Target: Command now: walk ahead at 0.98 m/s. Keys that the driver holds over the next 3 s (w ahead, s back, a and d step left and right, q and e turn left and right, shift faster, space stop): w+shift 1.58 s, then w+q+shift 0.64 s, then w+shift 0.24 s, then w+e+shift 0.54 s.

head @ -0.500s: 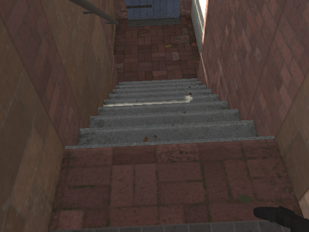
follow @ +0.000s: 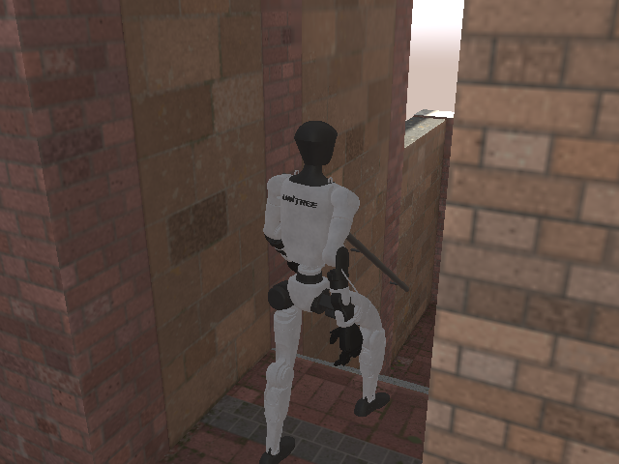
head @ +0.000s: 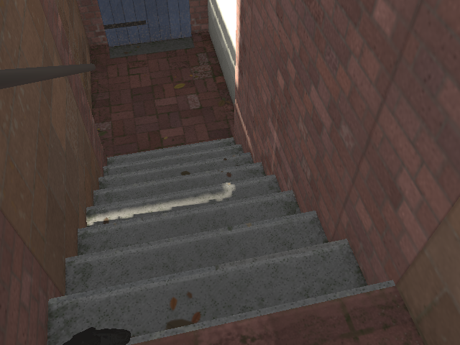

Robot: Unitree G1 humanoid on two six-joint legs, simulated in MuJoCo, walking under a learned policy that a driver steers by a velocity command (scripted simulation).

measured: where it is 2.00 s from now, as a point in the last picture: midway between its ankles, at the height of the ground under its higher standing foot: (210, 180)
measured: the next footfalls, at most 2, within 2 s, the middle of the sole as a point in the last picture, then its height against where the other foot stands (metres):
right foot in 0.12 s outside the picture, level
left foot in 0.62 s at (195, 307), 0.19 m lower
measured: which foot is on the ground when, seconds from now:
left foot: down 0.00-0.10, up 0.12-0.60, down 0.62-0.94, up 0.96-1.00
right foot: up 0.00-0.10, down 0.12-0.60, up 0.62-0.94, down 0.96-1.00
